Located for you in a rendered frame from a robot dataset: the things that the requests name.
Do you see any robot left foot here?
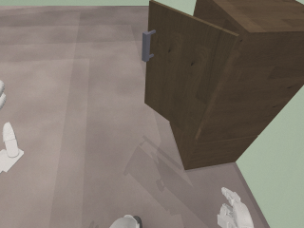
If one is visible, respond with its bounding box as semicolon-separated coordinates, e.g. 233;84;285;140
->
133;216;143;228

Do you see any left robot hand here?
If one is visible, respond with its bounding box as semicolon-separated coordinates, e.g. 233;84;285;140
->
0;80;24;174

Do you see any right robot hand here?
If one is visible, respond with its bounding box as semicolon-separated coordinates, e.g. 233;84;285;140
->
217;187;254;228

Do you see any handle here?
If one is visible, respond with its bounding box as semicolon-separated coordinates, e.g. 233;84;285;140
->
142;29;156;62

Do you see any cupboard door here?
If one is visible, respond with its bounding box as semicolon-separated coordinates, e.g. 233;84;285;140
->
144;0;239;140

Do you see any robot left shin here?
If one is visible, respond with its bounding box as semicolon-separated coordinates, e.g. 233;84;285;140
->
124;215;136;221

